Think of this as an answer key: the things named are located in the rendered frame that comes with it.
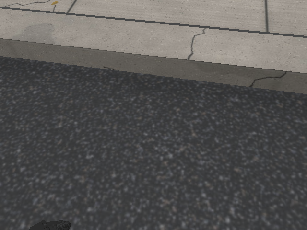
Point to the left robot hand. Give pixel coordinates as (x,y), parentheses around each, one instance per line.
(52,225)

